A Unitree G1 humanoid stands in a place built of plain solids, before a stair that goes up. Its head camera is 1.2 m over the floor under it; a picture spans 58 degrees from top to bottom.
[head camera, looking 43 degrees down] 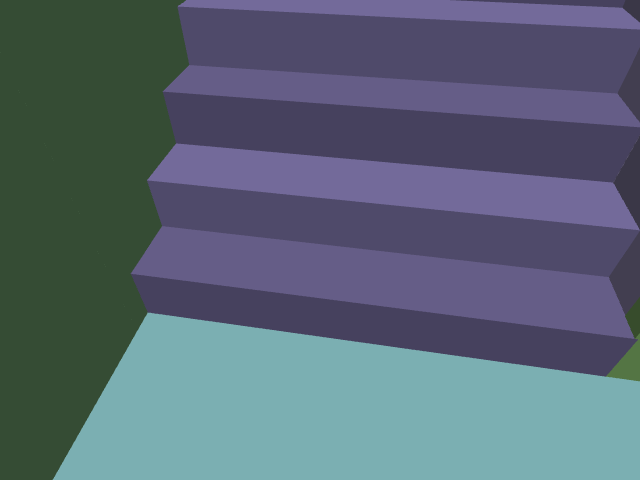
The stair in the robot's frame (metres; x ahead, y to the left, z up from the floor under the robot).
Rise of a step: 0.19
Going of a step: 0.23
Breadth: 1.47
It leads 9 degrees to the right of straight ahead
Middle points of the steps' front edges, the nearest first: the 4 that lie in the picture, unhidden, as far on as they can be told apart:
0.80 -0.13 0.20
1.03 -0.17 0.39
1.25 -0.21 0.59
1.48 -0.25 0.78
